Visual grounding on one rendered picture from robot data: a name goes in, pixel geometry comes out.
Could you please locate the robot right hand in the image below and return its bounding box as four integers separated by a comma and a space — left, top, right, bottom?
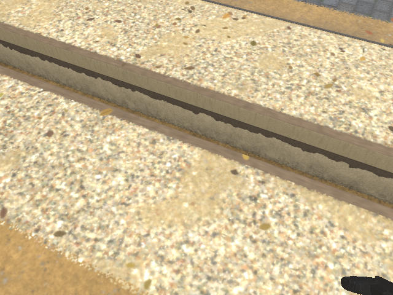
341, 276, 393, 295

